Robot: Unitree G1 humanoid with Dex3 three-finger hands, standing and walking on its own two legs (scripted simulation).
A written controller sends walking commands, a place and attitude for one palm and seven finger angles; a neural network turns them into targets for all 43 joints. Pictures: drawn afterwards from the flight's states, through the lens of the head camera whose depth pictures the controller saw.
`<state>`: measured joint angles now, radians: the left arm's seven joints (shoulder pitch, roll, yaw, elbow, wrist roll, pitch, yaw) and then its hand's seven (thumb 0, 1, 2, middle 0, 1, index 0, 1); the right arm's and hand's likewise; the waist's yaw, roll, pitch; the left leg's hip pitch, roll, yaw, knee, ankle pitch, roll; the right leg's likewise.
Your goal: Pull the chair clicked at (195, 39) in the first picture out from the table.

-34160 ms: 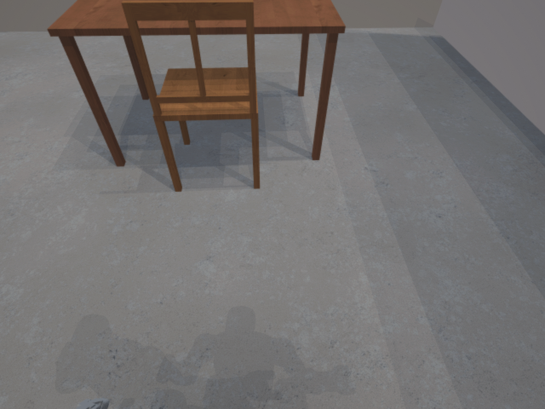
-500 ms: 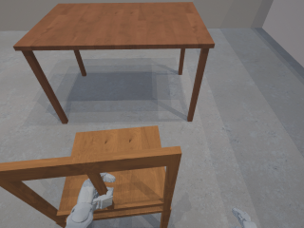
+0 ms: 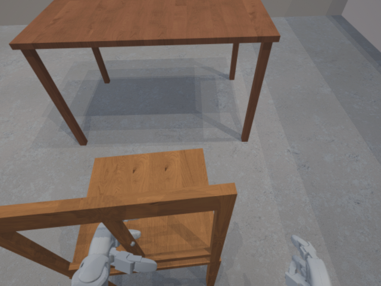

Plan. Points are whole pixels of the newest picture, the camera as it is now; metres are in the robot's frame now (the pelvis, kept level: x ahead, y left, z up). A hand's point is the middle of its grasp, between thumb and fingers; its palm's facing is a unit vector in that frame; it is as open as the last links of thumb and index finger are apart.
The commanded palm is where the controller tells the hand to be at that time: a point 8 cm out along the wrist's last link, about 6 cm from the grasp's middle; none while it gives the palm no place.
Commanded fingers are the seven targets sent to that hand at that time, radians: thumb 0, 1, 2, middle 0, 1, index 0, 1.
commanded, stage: open the thumb and straighten the fingers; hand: left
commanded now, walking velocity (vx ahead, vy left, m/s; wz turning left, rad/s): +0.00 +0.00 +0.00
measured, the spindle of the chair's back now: (128, 241) +0.23 +0.15 -0.05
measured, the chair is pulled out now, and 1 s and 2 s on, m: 0.65 0.65 0.65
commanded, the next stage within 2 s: draw the fingers out of the gap in 0.30 s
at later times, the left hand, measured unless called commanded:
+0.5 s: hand (127, 257) +0.20 +0.15 -0.05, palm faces +0.04 -0.99 -0.16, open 17.4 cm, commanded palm +0.17 +0.19 -0.02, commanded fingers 0.00 -0.55 0.20 0.00 0.00 0.00 0.00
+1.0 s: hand out of the picture +0.12 +0.14 -0.05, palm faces +0.04 -0.99 -0.15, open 17.5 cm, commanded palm +0.09 +0.19 -0.02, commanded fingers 0.00 -0.55 0.20 0.00 0.00 0.00 0.00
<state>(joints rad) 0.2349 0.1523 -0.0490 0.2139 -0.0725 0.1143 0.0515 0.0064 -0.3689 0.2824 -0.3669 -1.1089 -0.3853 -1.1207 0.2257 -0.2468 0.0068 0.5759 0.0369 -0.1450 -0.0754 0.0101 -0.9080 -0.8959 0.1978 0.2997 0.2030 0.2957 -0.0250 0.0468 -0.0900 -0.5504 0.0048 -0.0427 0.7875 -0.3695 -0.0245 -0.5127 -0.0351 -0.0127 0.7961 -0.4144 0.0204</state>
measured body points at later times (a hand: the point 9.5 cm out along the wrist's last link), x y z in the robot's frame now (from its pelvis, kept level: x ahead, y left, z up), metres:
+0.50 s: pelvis +0.02 +0.00 -0.02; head +0.06 -0.01 +0.43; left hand +0.19 +0.20 -0.04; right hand +0.20 -0.24 -0.10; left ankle +0.02 +0.14 -0.71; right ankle -0.01 -0.13 -0.71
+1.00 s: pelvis +0.01 +0.01 -0.03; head +0.03 +0.00 +0.42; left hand +0.12 +0.19 -0.03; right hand +0.20 -0.22 -0.09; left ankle +0.02 +0.14 -0.71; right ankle -0.01 -0.13 -0.71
